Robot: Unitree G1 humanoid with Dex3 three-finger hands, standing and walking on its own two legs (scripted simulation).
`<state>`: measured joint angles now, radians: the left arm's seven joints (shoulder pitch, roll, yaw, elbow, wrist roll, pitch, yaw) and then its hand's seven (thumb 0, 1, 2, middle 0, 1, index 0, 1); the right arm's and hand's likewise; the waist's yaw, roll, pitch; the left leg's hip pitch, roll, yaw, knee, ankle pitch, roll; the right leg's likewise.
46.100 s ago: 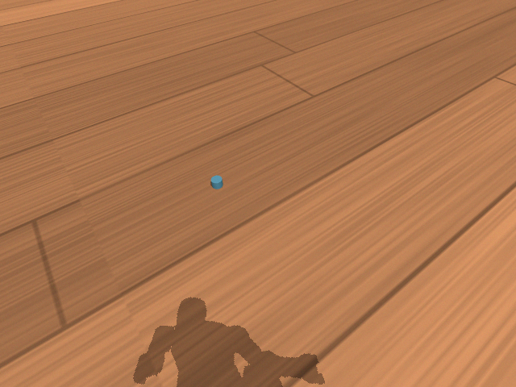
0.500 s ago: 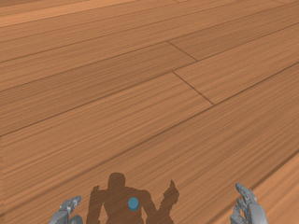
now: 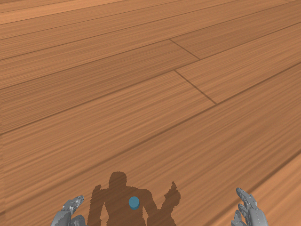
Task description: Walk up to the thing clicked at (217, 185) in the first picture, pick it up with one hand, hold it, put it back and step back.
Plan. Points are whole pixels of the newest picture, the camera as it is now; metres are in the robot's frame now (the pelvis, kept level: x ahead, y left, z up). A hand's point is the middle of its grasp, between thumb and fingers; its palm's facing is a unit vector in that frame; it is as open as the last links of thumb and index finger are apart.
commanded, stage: home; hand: left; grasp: from above
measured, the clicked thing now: (134, 203) +0.42 +0.12 -0.69
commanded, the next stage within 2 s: stand in 1.36 s
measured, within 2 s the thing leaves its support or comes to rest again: neither
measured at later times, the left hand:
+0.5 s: hand out of the picture +0.16 +0.18 -0.04, palm faces +0.04 -0.98 -0.22, open 7.4 cm
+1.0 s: hand (88, 225) +0.17 +0.18 -0.04, palm faces +0.04 -0.98 -0.21, open 7.4 cm
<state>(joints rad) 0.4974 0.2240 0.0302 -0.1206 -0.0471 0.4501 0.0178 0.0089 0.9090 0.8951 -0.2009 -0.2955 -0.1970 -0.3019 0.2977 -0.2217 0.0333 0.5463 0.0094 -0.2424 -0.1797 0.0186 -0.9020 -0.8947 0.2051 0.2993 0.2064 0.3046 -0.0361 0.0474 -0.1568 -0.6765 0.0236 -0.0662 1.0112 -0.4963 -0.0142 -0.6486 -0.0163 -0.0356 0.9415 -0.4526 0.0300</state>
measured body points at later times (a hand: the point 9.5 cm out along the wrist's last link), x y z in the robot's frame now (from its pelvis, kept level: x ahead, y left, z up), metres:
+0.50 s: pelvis +0.00 +0.00 +0.00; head +0.01 +0.00 +0.45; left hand +0.16 +0.23 -0.03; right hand +0.16 -0.25 -0.06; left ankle +0.01 +0.12 -0.68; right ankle +0.01 -0.14 -0.68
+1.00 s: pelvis +0.01 +0.00 +0.00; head +0.03 +0.00 +0.45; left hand +0.17 +0.23 -0.03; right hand +0.17 -0.25 -0.07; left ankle +0.01 +0.12 -0.68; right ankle +0.01 -0.14 -0.68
